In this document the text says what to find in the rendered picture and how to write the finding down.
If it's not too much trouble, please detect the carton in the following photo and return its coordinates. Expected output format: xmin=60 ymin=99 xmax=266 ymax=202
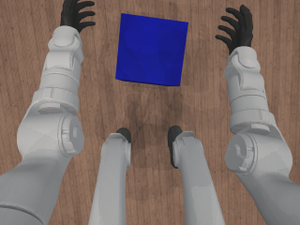
xmin=115 ymin=13 xmax=188 ymax=86

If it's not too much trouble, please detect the robot right hand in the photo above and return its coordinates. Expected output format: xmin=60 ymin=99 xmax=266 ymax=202
xmin=215 ymin=5 xmax=253 ymax=55

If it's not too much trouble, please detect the robot left hand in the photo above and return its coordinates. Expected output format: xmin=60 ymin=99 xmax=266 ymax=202
xmin=60 ymin=0 xmax=96 ymax=34

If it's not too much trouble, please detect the robot left upper arm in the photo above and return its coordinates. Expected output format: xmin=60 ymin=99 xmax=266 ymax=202
xmin=0 ymin=112 xmax=84 ymax=225

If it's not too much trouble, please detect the left robot forearm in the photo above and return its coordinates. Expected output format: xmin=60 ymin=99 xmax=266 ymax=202
xmin=17 ymin=25 xmax=84 ymax=153

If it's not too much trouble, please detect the right robot forearm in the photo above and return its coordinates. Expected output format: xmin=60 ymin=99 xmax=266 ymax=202
xmin=224 ymin=46 xmax=293 ymax=164

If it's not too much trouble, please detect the robot right thigh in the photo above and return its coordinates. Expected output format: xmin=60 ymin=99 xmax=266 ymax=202
xmin=172 ymin=136 xmax=226 ymax=225

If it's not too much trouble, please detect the left robot foot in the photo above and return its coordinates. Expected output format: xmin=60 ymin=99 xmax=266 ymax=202
xmin=116 ymin=127 xmax=131 ymax=143

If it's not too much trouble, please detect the robot right upper arm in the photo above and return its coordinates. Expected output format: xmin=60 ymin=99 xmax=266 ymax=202
xmin=224 ymin=132 xmax=300 ymax=225

